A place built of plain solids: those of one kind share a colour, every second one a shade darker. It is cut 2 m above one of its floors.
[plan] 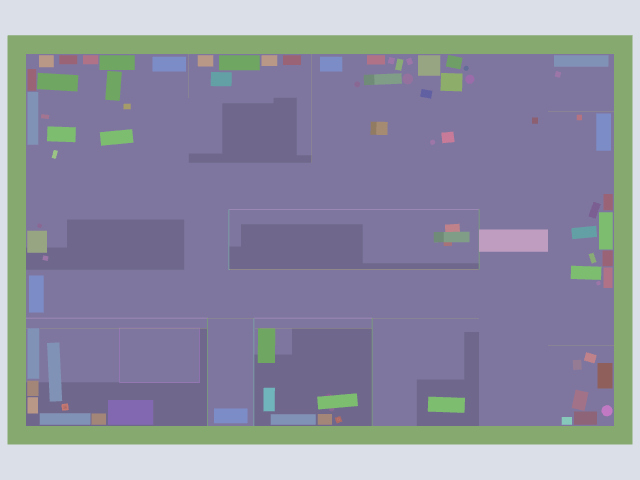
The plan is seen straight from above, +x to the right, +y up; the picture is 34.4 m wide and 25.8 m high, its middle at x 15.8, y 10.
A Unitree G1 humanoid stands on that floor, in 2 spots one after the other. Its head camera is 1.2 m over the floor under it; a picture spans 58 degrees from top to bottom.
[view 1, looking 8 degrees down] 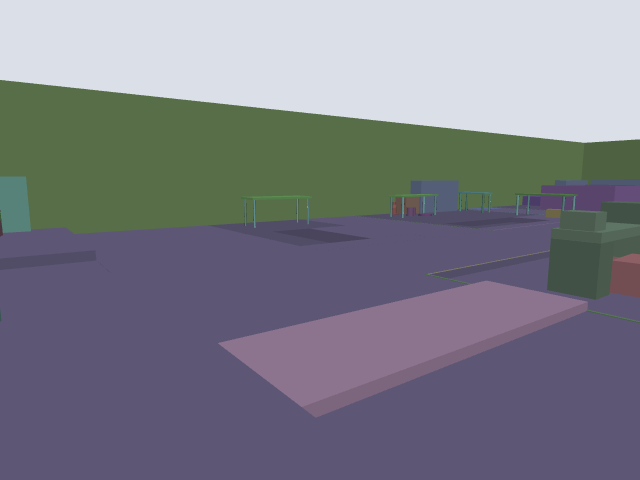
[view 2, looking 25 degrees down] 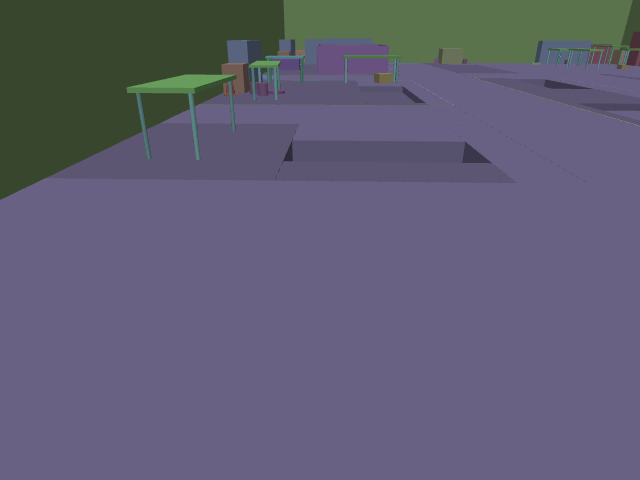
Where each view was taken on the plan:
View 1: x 29.24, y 12.49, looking -126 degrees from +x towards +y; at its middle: floor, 11.84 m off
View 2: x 28.79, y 3.14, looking -178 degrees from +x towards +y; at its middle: floor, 3.26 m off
